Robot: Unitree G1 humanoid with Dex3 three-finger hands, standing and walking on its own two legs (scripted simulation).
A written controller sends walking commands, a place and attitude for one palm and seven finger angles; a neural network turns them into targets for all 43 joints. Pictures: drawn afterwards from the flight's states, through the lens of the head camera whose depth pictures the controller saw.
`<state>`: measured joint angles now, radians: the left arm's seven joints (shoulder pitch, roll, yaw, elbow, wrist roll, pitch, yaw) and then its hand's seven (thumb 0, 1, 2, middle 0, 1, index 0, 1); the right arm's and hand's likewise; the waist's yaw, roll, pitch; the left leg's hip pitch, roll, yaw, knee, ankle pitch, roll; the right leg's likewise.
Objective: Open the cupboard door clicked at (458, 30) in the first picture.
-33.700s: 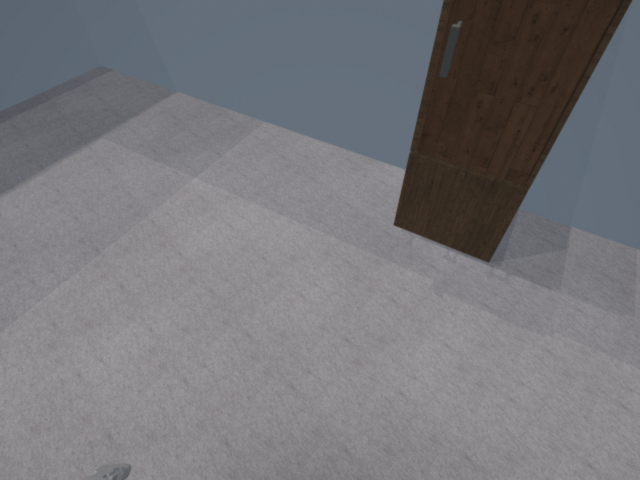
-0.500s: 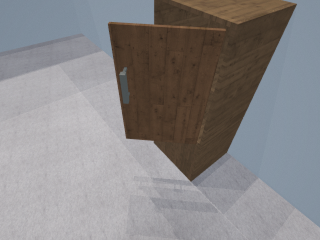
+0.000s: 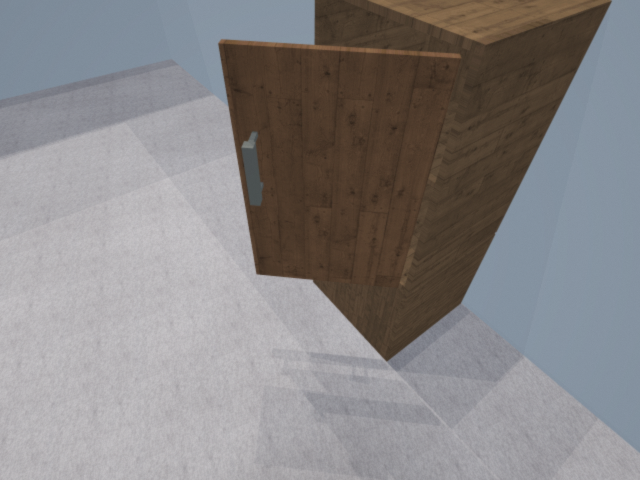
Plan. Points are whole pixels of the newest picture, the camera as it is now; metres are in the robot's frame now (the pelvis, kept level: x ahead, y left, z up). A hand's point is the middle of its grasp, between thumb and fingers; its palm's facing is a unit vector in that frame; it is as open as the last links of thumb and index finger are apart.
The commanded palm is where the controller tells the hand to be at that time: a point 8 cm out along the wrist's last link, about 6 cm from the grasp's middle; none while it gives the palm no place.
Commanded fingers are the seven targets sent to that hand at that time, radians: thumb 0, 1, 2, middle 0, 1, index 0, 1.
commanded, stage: look again from close up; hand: left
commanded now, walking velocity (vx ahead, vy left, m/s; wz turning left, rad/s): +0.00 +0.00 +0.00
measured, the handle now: (255, 169) +0.65 +0.18 +0.02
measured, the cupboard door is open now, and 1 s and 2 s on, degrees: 47 47 47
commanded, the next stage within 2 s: shuffle to correct the standing spot in 0.04 s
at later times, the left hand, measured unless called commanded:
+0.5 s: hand out of the picture +0.07 +0.17 -0.18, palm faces +0.00 -0.99 -0.15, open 7.3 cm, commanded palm none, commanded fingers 0.00 0.90 0.90 -0.20 -0.30 -0.20 -0.30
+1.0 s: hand (208, 476) +0.17 +0.18 -0.18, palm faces -0.04 -0.97 -0.25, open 7.3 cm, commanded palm none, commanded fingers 0.00 0.90 0.90 -0.20 -0.30 -0.20 -0.30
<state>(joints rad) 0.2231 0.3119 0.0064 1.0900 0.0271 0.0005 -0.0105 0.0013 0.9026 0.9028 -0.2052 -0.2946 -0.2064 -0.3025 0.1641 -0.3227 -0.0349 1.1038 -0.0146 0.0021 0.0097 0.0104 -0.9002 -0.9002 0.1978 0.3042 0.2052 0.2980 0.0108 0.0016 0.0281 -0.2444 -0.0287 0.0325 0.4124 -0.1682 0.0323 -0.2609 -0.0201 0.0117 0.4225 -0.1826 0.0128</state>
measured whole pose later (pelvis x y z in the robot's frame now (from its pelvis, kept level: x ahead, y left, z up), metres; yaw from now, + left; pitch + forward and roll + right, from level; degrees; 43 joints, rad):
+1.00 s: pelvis +0.10 -0.01 -0.01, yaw -2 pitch +0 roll +0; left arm 0.18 0.18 0.03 1.00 0.03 0.01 0.04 0.00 0.91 0.90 -0.20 -0.29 -0.20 -0.30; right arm 0.19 -0.18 -0.06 1.08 0.00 0.04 -0.04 0.01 -0.91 -0.90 0.19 0.30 0.20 0.30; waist -0.01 0.02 0.09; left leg -0.30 0.01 0.02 0.80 -0.50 -0.01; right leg -0.26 -0.01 -0.07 0.55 -0.29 -0.03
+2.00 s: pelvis +0.04 +0.01 +0.00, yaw -2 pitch -3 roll +0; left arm 0.21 0.30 -0.02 1.05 0.02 -0.01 0.00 0.00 0.90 0.90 -0.21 -0.29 -0.21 -0.30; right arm 0.24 -0.30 -0.01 1.09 -0.01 0.00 0.01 0.01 -0.90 -0.90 0.20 0.30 0.20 0.30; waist -0.01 -0.01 0.02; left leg -0.19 0.00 0.03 0.42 -0.18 0.01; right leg -0.23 -0.04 -0.06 0.42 -0.14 0.00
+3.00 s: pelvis +0.11 +0.00 +0.00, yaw -3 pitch -1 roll +0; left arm 0.35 0.12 -0.02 1.12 0.01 -0.02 0.03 0.00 0.91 0.90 -0.20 -0.29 -0.20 -0.30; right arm 0.28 -0.12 0.00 1.16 0.00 -0.01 -0.03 0.01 -0.90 -0.90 0.20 0.30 0.20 0.30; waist 0.01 -0.01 0.03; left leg -0.13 0.02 0.05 0.44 -0.29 0.00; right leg -0.18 -0.02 -0.05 0.44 -0.24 0.01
